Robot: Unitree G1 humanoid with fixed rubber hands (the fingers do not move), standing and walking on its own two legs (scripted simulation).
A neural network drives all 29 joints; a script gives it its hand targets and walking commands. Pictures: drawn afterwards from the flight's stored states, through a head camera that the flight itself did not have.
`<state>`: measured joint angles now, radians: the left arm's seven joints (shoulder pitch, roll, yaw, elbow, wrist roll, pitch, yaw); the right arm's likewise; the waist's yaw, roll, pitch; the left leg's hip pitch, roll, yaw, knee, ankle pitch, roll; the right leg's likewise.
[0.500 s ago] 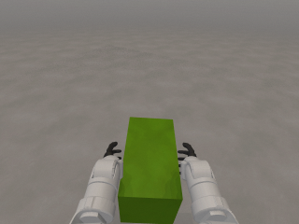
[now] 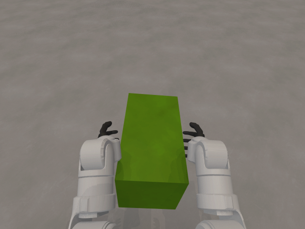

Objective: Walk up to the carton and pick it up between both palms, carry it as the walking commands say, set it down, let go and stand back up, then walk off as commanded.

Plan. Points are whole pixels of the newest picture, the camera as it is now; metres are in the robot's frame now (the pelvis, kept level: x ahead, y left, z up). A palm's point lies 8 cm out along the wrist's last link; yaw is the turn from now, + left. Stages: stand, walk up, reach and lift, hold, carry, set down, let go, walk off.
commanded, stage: carry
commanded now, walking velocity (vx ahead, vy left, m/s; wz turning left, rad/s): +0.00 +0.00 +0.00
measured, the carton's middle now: (150, 147) +0.36 +0.01 +0.00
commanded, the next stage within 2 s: none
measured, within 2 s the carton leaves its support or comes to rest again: neither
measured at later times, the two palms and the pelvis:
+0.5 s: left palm (128, 119) +0.41 +0.08 +0.07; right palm (208, 124) +0.40 -0.16 +0.06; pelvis +0.08 -0.02 +0.00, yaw -3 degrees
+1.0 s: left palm (138, 100) +0.49 +0.05 +0.08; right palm (211, 107) +0.48 -0.18 +0.06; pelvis +0.16 -0.05 +0.00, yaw -3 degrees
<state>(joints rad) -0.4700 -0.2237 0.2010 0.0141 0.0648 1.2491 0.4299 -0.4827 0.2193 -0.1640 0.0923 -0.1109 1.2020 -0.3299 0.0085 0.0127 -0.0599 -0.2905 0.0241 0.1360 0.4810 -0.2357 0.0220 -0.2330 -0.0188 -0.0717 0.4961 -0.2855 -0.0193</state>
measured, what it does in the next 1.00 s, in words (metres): walks ahead: right foot, then left foot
